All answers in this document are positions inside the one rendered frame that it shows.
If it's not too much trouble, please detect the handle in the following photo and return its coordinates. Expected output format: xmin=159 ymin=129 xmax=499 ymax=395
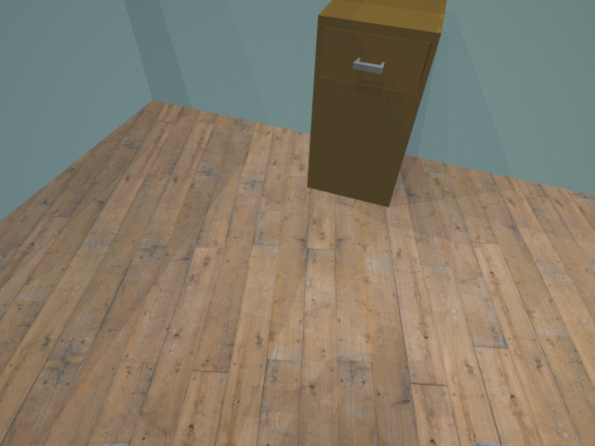
xmin=353 ymin=58 xmax=385 ymax=74

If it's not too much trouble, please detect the drawer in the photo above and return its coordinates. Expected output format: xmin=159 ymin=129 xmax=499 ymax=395
xmin=321 ymin=27 xmax=430 ymax=94

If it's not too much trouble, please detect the cabinet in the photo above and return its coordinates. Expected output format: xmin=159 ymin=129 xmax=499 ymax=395
xmin=307 ymin=0 xmax=447 ymax=207

